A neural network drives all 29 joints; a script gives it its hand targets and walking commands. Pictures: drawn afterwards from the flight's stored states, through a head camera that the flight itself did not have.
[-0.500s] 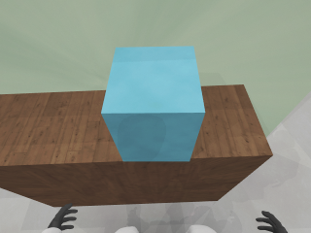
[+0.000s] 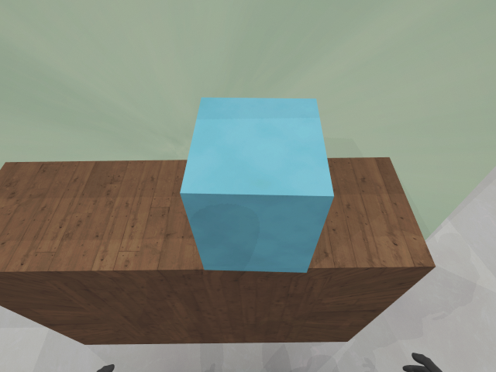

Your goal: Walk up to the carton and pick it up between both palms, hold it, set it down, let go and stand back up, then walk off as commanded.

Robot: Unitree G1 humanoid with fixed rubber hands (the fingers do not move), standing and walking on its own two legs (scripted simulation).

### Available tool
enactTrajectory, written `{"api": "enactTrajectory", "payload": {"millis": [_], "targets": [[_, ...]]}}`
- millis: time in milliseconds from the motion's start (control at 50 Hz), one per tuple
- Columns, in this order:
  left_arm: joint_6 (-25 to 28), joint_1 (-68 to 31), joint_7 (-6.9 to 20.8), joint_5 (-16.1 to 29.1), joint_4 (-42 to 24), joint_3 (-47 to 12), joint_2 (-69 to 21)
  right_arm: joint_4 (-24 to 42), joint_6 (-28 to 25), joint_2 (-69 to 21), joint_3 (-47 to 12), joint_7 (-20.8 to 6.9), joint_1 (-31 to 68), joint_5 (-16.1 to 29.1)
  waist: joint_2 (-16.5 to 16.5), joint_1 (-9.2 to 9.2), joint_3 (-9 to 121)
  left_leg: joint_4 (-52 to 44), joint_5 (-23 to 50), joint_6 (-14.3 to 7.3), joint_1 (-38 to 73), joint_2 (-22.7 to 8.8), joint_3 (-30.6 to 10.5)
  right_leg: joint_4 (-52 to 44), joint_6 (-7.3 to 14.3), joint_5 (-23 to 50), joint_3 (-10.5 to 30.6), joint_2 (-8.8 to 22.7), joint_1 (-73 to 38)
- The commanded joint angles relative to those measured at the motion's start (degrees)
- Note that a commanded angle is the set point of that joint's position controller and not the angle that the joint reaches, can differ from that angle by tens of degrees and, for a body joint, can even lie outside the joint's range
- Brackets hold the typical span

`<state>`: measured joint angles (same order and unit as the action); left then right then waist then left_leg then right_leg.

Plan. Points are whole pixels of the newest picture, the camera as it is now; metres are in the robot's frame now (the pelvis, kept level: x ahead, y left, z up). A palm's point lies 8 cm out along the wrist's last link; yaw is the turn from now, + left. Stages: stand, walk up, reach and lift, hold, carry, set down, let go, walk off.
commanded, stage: walk up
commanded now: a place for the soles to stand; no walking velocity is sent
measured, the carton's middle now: (256, 189) +0.40 +0.01 +0.04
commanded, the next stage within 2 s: stand in 0.18 s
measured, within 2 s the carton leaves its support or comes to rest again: neither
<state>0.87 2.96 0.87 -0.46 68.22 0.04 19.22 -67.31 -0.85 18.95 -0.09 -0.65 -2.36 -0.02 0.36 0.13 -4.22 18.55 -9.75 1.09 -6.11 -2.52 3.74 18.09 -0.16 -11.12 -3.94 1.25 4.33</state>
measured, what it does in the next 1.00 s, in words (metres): stands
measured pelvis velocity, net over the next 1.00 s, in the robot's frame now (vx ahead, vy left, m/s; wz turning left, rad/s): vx -0.01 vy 0.01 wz -0.03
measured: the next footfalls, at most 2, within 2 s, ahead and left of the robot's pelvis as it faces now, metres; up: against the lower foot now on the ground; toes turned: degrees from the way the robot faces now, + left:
none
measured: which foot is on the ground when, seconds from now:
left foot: down 0.00-1.00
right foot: down 0.00-1.00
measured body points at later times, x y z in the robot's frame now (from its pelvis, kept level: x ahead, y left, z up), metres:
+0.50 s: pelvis +0.00 +0.01 +0.00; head +0.01 +0.02 +0.45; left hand +0.08 +0.31 -0.14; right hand +0.09 -0.28 -0.13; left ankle +0.00 +0.13 -0.75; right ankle -0.01 -0.12 -0.75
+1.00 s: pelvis -0.01 +0.01 -0.02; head +0.05 +0.02 +0.42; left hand +0.19 +0.25 -0.12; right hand +0.15 -0.26 -0.12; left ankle +0.00 +0.13 -0.75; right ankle -0.01 -0.12 -0.75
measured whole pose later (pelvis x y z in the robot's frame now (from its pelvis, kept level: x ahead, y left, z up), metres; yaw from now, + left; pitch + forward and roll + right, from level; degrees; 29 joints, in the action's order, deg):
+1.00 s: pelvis -0.01 +0.01 -0.02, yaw -2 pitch -4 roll -1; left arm -29.5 3.3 1.2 -5.2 21.1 3.2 14.7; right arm -45.6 -2.3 15.8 1.5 -3.3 -2.4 0.7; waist 1.3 0.2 -12.0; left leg 35.9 -18.7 1.1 -13.1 -4.4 4.1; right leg 33.4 -0.3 -18.3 -2.2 0.3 11.1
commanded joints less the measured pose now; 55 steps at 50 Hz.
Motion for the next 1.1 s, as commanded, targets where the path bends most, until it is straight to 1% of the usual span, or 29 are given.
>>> {"api": "enactTrajectory", "payload": {"millis": [0,40,180,200,220,240,280,300,360,380,420,440,480,500,640,660,680,700,720,760,780,820,840,860,900,960,1020,1040,1080], "targets": [[1.41,-3.69,-0.66,-0.07,-4.19,2.16,12.30,3.69,-1.21,13.69,2.22,0.82,3.21,-0.13,-1.89,-0.44,8.19,-3.00,8.90,-2.24,3.17,-6.60,-4.54,-4.13,0.37,8.88,5.87,7.62,0.93],[1.42,-3.31,-0.71,-0.02,-4.26,2.23,12.30,3.72,-1.14,13.18,1.94,0.87,3.12,-0.13,0.12,-0.23,6.89,-2.56,10.20,-2.17,2.55,-6.45,-4.86,-4.58,0.20,10.80,5.20,7.65,1.07],[1.37,-2.34,-0.66,0.03,-4.34,2.35,11.96,3.61,-1.36,13.58,2.24,0.92,2.46,-0.17,-1.18,-0.18,7.10,-3.79,9.71,-2.34,1.86,-6.74,-5.70,-4.66,0.15,7.65,5.35,7.53,0.71],[1.33,-2.22,-0.69,0.09,-3.92,2.28,12.01,3.40,-1.40,13.63,2.27,0.88,2.22,-0.11,0.07,-0.20,7.27,-4.05,10.40,-2.45,2.64,-6.77,-6.07,-4.58,0.15,8.10,5.07,7.46,0.08],[1.28,-1.76,-0.73,0.08,-4.10,2.29,11.83,3.64,-1.33,13.03,2.14,0.91,2.39,-0.14,-0.82,-0.22,7.11,-3.71,10.63,-2.36,2.46,-6.73,-5.77,-4.77,-0.04,7.97,4.79,7.45,0.59],[1.32,-2.33,-0.61,-0.03,-4.29,2.33,12.05,3.68,-1.31,13.25,2.18,0.88,2.00,-0.16,0.37,0.09,6.27,-3.76,10.21,-2.33,1.72,-6.63,-5.86,-4.74,-0.03,7.81,5.03,7.46,0.67],[1.21,-1.85,-0.63,-0.06,-4.49,2.25,11.86,3.92,-1.43,13.48,2.34,0.87,1.89,-0.31,-1.17,-0.03,6.84,-3.86,9.72,-2.56,1.21,-6.49,-5.75,-4.82,-0.12,7.19,4.98,7.57,0.06],[1.27,-2.13,-0.65,0.01,-4.63,2.30,11.80,3.99,-1.42,13.37,2.24,0.89,1.70,-0.10,0.09,-0.24,7.19,-3.95,10.41,-2.38,1.46,-6.49,-5.66,-4.04,-0.03,8.60,4.68,7.59,-0.13],[1.25,-2.13,-0.68,0.11,-4.78,2.20,11.65,3.90,-1.54,13.21,2.07,0.86,1.81,-0.16,-0.96,0.00,6.28,-4.51,9.87,-2.38,0.85,-6.45,-6.14,-4.55,0.02,7.90,5.29,7.46,0.15],[1.28,-2.66,-0.72,0.15,-4.52,2.13,11.59,3.96,-1.51,13.27,2.36,0.78,2.31,-0.12,-0.05,-0.33,6.05,-4.21,10.22,-2.35,1.35,-6.54,-6.29,-4.30,-0.16,7.77,4.88,7.50,0.46],[1.23,-2.17,-0.81,0.07,-4.79,2.11,11.72,3.78,-1.63,13.86,2.22,0.76,1.70,-0.22,-1.57,-0.24,7.46,-4.17,10.75,-2.33,1.54,-6.48,-6.34,-4.20,0.02,8.52,4.95,7.69,-0.86],[1.17,-2.83,-0.78,0.01,-4.74,2.30,12.11,3.58,-1.60,13.67,2.22,0.78,1.49,-0.26,-0.89,-0.14,6.66,-4.14,11.20,-2.19,1.27,-6.51,-6.53,-3.95,-0.05,8.76,4.77,7.68,-0.52],[1.09,-1.78,-0.77,0.04,-4.51,2.10,11.67,4.16,-1.66,13.46,2.44,0.85,1.46,-0.11,-1.86,-0.37,7.56,-3.92,12.81,-2.22,2.40,-6.74,-6.40,-4.27,-0.31,8.65,4.62,7.54,-0.53],[1.08,-1.89,-0.90,0.06,-4.15,2.23,11.82,3.89,-1.55,13.27,2.41,0.85,1.34,-0.03,0.18,-0.26,6.57,-4.18,13.13,-2.13,2.49,-6.78,-6.72,-4.29,-0.34,8.69,4.41,7.37,0.05],[0.83,-2.13,-0.90,0.26,-4.84,2.16,11.88,3.85,-1.60,13.31,2.25,1.03,0.86,-0.24,-1.38,-0.06,5.42,-4.20,13.96,-2.17,1.37,-6.56,-6.69,-4.67,-0.03,9.62,4.75,7.99,-0.35],[-11.11,-22.23,-2.67,3.39,-24.94,3.28,9.43,12.09,-7.26,3.29,7.38,-0.70,20.97,-4.46,-0.38,-2.59,2.95,6.73,-7.10,3.13,-5.12,0.15,0.15,5.23,3.10,-6.49,-0.04,-1.67,14.34],[-17.70,-21.98,-3.25,3.88,-34.82,2.20,7.93,12.92,-6.25,5.46,9.88,-2.84,17.96,-5.31,-0.91,-2.40,0.98,6.86,-12.05,2.04,-7.29,-0.50,-0.10,8.07,4.13,-11.07,0.51,-1.66,14.38],[-22.24,-18.60,-3.25,2.22,-34.76,1.66,6.30,13.32,-4.35,6.23,9.97,-4.14,15.13,-5.13,-0.42,-1.58,1.19,8.71,-11.65,1.98,-8.95,-1.32,0.59,10.60,4.39,-9.13,-0.44,-1.32,14.51],[-25.66,-15.46,-2.81,0.91,-36.29,2.27,6.58,13.58,-2.97,8.14,10.50,-4.75,12.01,-4.40,-0.18,-1.72,3.02,10.09,-9.56,2.26,-7.94,-1.58,0.64,11.85,4.12,-5.61,-1.12,-1.00,14.04],[-30.07,-9.89,-1.71,-1.37,-41.63,4.09,7.50,16.08,-1.16,10.58,9.62,-4.60,7.58,-2.79,-0.66,-1.39,10.02,13.31,0.08,2.50,-1.03,-0.82,0.74,12.96,3.60,3.53,-2.01,-1.02,14.04],[-31.17,-6.63,-1.37,-2.40,-44.84,4.16,6.59,17.54,-1.06,11.18,8.70,-4.37,5.36,-1.34,-2.28,-0.49,13.74,14.45,7.41,3.22,2.12,-0.76,0.93,13.64,3.42,8.81,-3.00,-2.08,11.67],[-31.18,-2.12,-0.66,-4.75,-49.96,6.70,8.08,21.97,-1.98,13.25,8.18,-3.35,1.41,-0.62,-3.25,-0.16,19.98,16.64,18.58,3.75,9.23,0.62,0.81,13.71,2.23,17.80,-2.89,-3.06,9.39],[-30.92,0.55,-0.38,-5.30,-51.25,7.29,8.35,23.15,-2.57,13.84,7.71,-2.61,0.02,0.01,-2.10,-0.52,20.93,16.87,21.41,3.96,11.01,1.44,0.30,13.19,1.61,22.81,-2.45,-3.39,7.66],[-30.77,1.58,-0.13,-5.74,-52.48,8.34,8.27,24.30,-3.10,13.64,6.73,-2.20,-0.68,0.89,-2.65,0.02,21.21,16.97,23.75,4.07,10.20,1.82,0.18,13.51,0.91,26.61,-1.77,-3.38,5.76],[-30.51,3.41,-0.27,-6.01,-53.71,8.32,6.93,26.35,-3.16,13.06,6.08,-1.86,-1.30,1.08,-1.98,0.41,19.38,15.37,22.87,4.04,9.53,2.30,-0.14,12.24,0.07,26.26,-1.47,-3.62,5.23],[-29.98,4.73,-0.78,-5.86,-54.66,8.50,6.00,29.84,-2.85,10.94,5.26,-1.10,-1.88,1.25,-0.55,1.10,15.49,12.81,17.57,3.52,6.75,3.14,0.12,10.30,-0.73,24.81,-0.07,-3.26,3.67],[-29.48,4.06,-0.77,-4.70,-54.94,8.62,6.20,32.38,-1.61,7.63,4.68,-0.29,-2.54,0.60,1.48,1.53,10.58,9.13,11.80,2.79,3.94,3.78,0.71,7.75,-1.65,22.44,1.36,-2.41,2.97],[-29.22,2.75,-0.77,-4.63,-56.00,8.96,6.61,34.29,-1.52,6.25,4.41,-0.23,-3.15,0.64,0.79,1.72,10.13,8.24,10.04,2.52,2.32,3.91,1.23,7.59,-1.67,21.82,2.03,-1.80,2.67],[-28.64,2.03,-0.69,-3.73,-56.80,9.39,7.08,37.16,-0.72,4.66,4.64,0.24,-3.53,0.02,1.77,1.82,7.84,6.48,7.59,2.02,2.46,4.19,1.75,6.18,-2.06,19.58,2.54,-1.60,2.88]]}}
